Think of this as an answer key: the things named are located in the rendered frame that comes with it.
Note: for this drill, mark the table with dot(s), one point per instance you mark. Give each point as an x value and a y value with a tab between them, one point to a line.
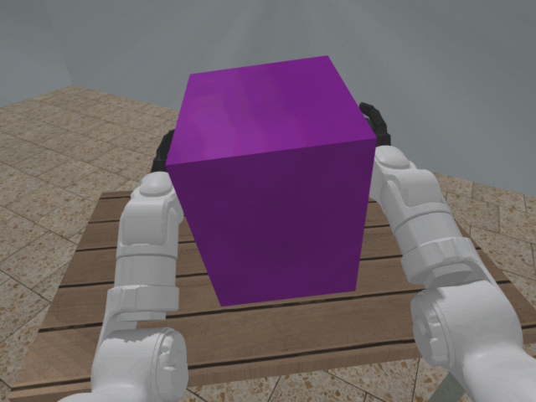
372	324

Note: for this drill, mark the robot left upper arm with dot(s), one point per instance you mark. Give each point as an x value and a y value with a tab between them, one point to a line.
138	365

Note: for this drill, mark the robot right hand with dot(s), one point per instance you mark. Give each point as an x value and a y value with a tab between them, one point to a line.
377	124

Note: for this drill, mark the robot right upper arm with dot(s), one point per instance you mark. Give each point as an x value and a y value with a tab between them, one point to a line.
469	329

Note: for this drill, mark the robot left hand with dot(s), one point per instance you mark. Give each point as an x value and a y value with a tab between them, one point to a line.
162	153

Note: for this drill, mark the robot left forearm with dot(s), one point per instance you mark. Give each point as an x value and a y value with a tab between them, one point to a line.
147	249

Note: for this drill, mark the carton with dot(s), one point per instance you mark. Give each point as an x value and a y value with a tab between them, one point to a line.
272	165

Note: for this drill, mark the robot right forearm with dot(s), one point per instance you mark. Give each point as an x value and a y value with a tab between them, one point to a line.
434	252

